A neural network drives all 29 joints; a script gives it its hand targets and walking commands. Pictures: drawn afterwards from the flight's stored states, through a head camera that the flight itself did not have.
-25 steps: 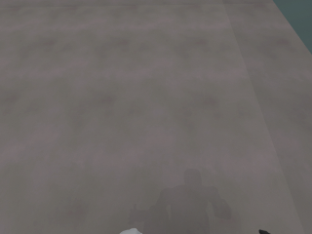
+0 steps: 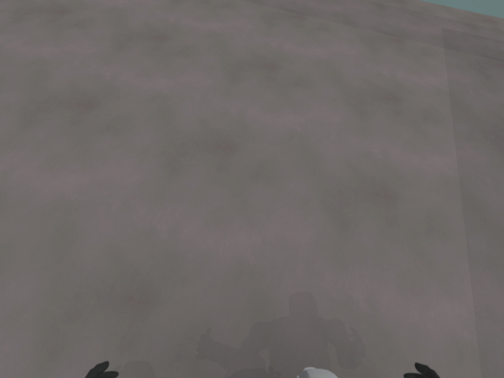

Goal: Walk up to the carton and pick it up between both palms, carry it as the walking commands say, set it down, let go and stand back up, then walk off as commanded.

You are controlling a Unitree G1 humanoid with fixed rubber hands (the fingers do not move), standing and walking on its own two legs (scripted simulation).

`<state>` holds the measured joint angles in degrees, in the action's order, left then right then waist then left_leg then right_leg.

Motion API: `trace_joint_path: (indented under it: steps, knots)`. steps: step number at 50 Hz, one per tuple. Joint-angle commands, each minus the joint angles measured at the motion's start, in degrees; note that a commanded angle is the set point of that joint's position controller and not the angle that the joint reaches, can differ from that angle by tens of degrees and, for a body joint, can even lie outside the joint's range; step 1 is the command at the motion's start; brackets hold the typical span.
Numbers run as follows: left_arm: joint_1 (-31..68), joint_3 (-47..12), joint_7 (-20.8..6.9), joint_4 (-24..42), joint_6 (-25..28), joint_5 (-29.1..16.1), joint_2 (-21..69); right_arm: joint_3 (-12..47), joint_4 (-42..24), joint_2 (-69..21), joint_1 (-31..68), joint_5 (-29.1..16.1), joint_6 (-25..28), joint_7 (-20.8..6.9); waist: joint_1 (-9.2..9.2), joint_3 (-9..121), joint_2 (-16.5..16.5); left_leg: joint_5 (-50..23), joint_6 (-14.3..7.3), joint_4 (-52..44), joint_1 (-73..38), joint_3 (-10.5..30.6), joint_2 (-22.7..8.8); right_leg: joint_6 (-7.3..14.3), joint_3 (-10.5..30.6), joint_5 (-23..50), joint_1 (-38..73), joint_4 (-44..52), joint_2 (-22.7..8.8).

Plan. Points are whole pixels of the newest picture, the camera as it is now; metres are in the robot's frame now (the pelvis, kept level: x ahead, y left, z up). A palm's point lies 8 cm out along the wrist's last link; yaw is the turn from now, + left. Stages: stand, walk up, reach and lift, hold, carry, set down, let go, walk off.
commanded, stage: walk up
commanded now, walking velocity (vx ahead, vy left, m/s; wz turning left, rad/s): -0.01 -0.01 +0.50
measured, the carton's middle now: out of the picture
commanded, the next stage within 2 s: none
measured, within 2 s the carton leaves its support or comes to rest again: neither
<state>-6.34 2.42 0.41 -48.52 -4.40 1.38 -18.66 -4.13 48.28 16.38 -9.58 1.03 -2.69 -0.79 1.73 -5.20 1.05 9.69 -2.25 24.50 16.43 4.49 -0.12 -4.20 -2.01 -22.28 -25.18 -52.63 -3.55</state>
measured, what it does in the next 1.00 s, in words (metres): steps on the spot, turning left: right foot, then left foot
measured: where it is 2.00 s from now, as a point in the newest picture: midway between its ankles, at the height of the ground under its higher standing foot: (120, 348)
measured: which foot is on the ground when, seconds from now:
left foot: down 0.00-0.18, up 0.20-0.52, down 0.54-0.90, up 0.92-1.00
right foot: up 0.00-0.16, down 0.18-0.54, up 0.56-0.88, down 0.90-1.00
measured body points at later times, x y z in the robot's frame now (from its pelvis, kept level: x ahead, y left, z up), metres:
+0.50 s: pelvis +0.01 -0.04 -0.02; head +0.08 -0.04 +0.43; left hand +0.03 +0.24 -0.14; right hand +0.18 -0.27 -0.15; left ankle -0.02 +0.08 -0.73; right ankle -0.04 -0.17 -0.75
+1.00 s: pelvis +0.07 -0.03 -0.01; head +0.09 -0.05 +0.43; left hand -0.03 +0.24 -0.13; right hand +0.32 -0.22 -0.14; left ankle -0.02 +0.08 -0.68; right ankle +0.09 -0.18 -0.75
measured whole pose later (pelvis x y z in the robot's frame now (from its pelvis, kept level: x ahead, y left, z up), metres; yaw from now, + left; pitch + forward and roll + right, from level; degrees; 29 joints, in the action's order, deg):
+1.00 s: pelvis +0.07 -0.03 -0.01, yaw +28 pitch +1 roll +0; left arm -18.6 2.1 2.0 -48.5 1.1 1.5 -16.0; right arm -5.4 46.1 19.3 -10.6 2.3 -3.0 -4.6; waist -3.0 -0.6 -3.4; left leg 21.4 1.4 61.9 27.4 3.4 0.3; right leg -3.0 -6.1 -19.7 -9.8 -29.2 -5.5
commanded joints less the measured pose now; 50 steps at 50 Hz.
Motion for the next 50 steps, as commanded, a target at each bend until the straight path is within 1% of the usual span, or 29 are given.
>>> trace_joint_path:
  steps: [1,5,8,9,10,11,12,15,18,22,24,26,27,28,29,30,31,33,34,39,41,42,43,44,45,46,47,48,50]
  knots:
    - [2.0,0.1,0.2,5.1,0.9,-0.4,-2.5,-3.0,-2.6,10.8,-2.6,0.3,0.1,0.2,1.57,6.4,-11.1,-6.5,-5.3,-7.7,-7.0,14.8,-12.1,-0.1,0.4,-1.2,-1.4,5.7,1.2]
    - [-1.5,-0.1,0.9,6.0,1.7,-1.1,-1.7,-3.2,-3.1,11.2,-0.3,0.4,-0.3,-0.1,0.02,8.8,-13.3,-4.5,-5.1,-8.1,-1.9,15.8,-11.1,1.2,-0.2,-0.8,8.3,15.6,3.7]
    - [-8.0,0.6,1.6,6.3,3.1,-1.0,-3.4,-2.2,-3.8,8.8,-1.3,0.1,0.4,-0.2,-4.21,11.5,-9.3,-4.1,-0.8,-1.2,5.8,11.8,-6.6,3.3,0.8,7.4,25.2,31.8,0.9]
    - [-9.4,1.5,1.8,6.2,3.6,-0.4,-6.5,-1.1,-4.3,5.0,-4.3,-0.2,0.6,-0.2,-4.33,13.4,1.3,10.7,1.1,10.2,11.8,7.7,-2.9,5.2,10.6,3.5,30.9,37.0,-10.4]
    - [-9.3,2.2,1.8,6.9,3.5,0.6,-10.4,-0.1,-5.2,0.9,-7.5,-0.1,0.5,0.0,-1.59,9.8,11.7,23.2,3.8,24.3,21.4,1.0,2.6,6.7,19.3,12.2,31.9,34.8,-22.8]
    - [-7.1,2.7,1.2,7.1,3.2,0.5,-12.1,-1.6,-6.8,3.0,-2.8,0.9,0.0,0.2,-3.36,5.8,11.9,22.5,6.0,31.4,20.9,-1.9,0.7,12.2,20.8,12.6,18.2,38.9,-26.6]
    - [-3.3,2.0,1.0,7.5,3.3,0.4,-8.9,-2.3,-6.1,5.3,-1.1,0.7,-0.6,-0.1,-1.68,3.7,6.8,19.1,6.4,36.0,17.8,-1.0,-1.6,11.9,14.6,17.2,14.5,38.0,-22.3]
    - [-0.3,1.2,1.5,7.7,4.0,0.0,-3.3,-2.2,-5.7,5.3,-2.7,-0.4,-1.1,-1.3,-0.8,2.8,8.2,11.7,6.5,41.7,16.1,-3.5,-0.8,9.8,0.5,27.5,15.2,33.0,-12.9]
    - [-5.0,1.4,1.5,6.7,4.4,-0.2,-3.9,-1.5,-7.3,4.6,0.0,-0.4,-1.0,-1.6,-2.43,3.4,9.2,12.1,6.9,36.0,16.5,-5.4,-1.2,9.9,0.0,39.0,20.8,29.9,-13.3]
    - [-9.3,2.3,1.4,4.8,4.1,0.1,-5.0,-0.5,-7.8,2.5,2.1,-1.0,-1.0,-1.7,-4.1,3.8,13.5,12.6,5.9,21.2,12.1,-8.1,-0.9,9.5,-2.0,42.0,23.2,27.2,-13.7]
    - [-9.8,3.7,1.0,4.2,3.7,0.0,-5.8,0.6,-9.0,2.7,3.1,-1.0,-0.4,-1.5,-3.74,7.8,14.7,13.9,6.5,14.8,7.5,-10.1,0.9,9.0,-4.5,53.2,25.7,23.2,-15.2]
    - [-9.6,4.0,0.6,4.3,3.0,-0.8,-6.1,0.3,-8.0,3.4,-0.6,-0.8,0.1,-1.0,-1.64,9.5,12.9,9.4,5.2,5.5,0.4,-11.0,1.2,6.5,-7.9,54.4,24.6,16.6,-13.8]
    - [-8.6,3.2,0.4,4.8,3.1,-1.3,-5.1,-0.5,-6.6,5.5,-4.3,-0.1,0.5,-0.7,0.9,11.0,8.5,-0.2,2.8,1.3,-9.2,-9.7,-0.4,4.3,-10.4,48.8,17.3,8.4,-11.7]
    - [-6.0,2.3,-0.1,7.3,3.3,-1.5,-2.0,-1.8,-5.8,10.4,-9.1,0.7,1.4,-0.3,3.69,12.8,-2.9,-23.3,-1.4,-0.6,-20.2,4.4,-11.3,2.0,-10.0,17.6,1.9,-4.4,-6.3]
    - [-0.7,1.4,0.0,10.8,2.9,-1.0,-0.5,-2.7,-4.6,15.1,-12.0,0.4,1.6,0.7,6.28,15.0,-17.8,-49.0,-10.0,-1.2,-23.9,23.3,-23.0,0.9,-3.6,-15.2,-11.3,-11.2,1.3]
    - [-3.1,1.9,0.6,9.2,2.0,-1.5,-1.2,-3.0,-3.5,12.6,-11.7,-1.2,2.0,0.8,3.65,15.9,-12.3,-49.7,-10.4,0.7,-23.8,19.8,-22.8,1.0,3.0,-12.3,-9.8,-13.8,-3.7]
    - [-4.3,1.8,0.4,8.1,2.0,-1.2,-2.1,-1.9,-4.4,9.4,-7.3,-0.7,1.6,1.0,1.03,12.6,-8.1,-39.7,-8.5,0.1,-18.2,13.0,-19.8,1.2,2.5,-9.6,-7.3,-13.1,-4.6]
    - [-4.5,1.0,0.0,7.0,1.8,-0.9,-1.6,-0.9,-5.2,7.1,-0.7,-0.2,1.5,1.0,-1.0,7.2,-9.3,-29.6,-5.2,-2.5,-11.8,7.0,-13.5,1.0,1.0,-3.3,-4.7,-7.2,-3.3]
    - [-5.0,1.2,-0.2,6.9,1.4,-1.0,-2.1,-0.8,-5.5,7.3,0.3,-0.2,1.6,0.6,-1.54,6.8,-9.4,-33.1,-4.7,-2.6,-10.6,4.6,-11.3,0.6,-0.3,-1.6,-2.4,-5.7,-2.1]
    - [-2.1,0.9,-0.3,8.3,1.2,-1.3,-1.5,-1.4,-3.8,8.8,-1.3,0.6,1.7,0.2,-0.17,6.8,-12.9,-20.6,-6.0,-5.4,-7.4,6.4,-10.2,1.1,-0.7,2.1,2.1,2.9,0.2]
    - [-3.7,0.8,-1.0,7.5,2.5,-1.2,-4.2,-2.4,-5.9,11.3,4.0,0.9,1.3,-1.8,-1.76,9.2,-14.9,24.4,-4.7,-8.7,2.6,5.2,-6.2,-0.9,-4.7,-0.2,12.2,8.9,0.5]
    - [-4.9,0.8,-0.3,7.0,3.0,-1.2,-3.9,-2.3,-6.7,11.1,6.6,0.9,0.8,-2.7,-2.79,5.5,-16.4,27.3,-4.5,-8.1,7.2,5.6,-5.3,-1.6,-5.0,0.1,14.1,11.9,0.2]
    - [-7.1,0.8,0.2,6.0,3.4,-1.2,-2.9,-2.1,-6.9,10.3,5.7,0.9,0.7,-2.7,-4.2,4.2,-12.6,29.2,-4.2,-6.3,11.7,5.8,-3.9,-1.6,-7.0,2.5,17.9,15.4,1.4]
    - [-14.8,1.1,1.1,3.3,4.4,-1.2,-3.4,-2.0,-7.0,9.3,7.3,0.6,1.0,-2.8,-8.36,4.8,-9.5,26.8,-2.7,-0.6,15.7,5.9,-3.1,0.9,-3.5,5.2,27.2,25.2,-1.0]
    - [-24.2,2.7,2.2,-0.5,5.3,-0.6,-7.1,-1.3,-7.5,6.7,6.7,0.7,1.3,-2.9,-12.0,5.8,2.9,23.3,-1.2,14.0,23.2,2.9,1.4,3.2,6.9,0.2,37.4,36.0,-9.8]
    - [-29.1,4.1,2.6,-1.2,5.7,0.8,-12.8,0.4,-9.7,2.2,6.8,0.9,1.5,-3.0,-12.71,4.6,11.8,26.5,1.9,35.4,30.5,2.9,3.2,3.3,22.9,-5.0,38.1,37.6,-23.7]
    - [-26.2,4.5,2.6,0.1,5.7,0.3,-16.9,-0.9,-11.3,3.7,6.3,1.6,1.4,-3.0,-11.88,5.5,9.2,19.6,2.9,40.9,33.9,3.0,0.0,8.2,39.0,-14.4,32.1,45.5,-31.8]
    - [-17.8,4.3,2.6,1.9,5.9,0.5,-14.9,-1.1,-10.8,5.6,8.6,1.6,1.2,-3.7,-8.6,-1.0,8.1,14.6,3.7,44.8,35.3,4.1,-4.2,11.3,34.9,-22.1,26.1,47.6,-30.7]
    - [-13.7,3.3,2.3,2.1,7.0,0.0,-9.2,-2.1,-8.0,5.3,5.8,1.2,0.9,-5.2,-6.25,-4.0,6.8,5.9,5.6,45.9,29.4,2.0,-4.9,8.2,18.0,-11.5,20.9,47.1,-22.6]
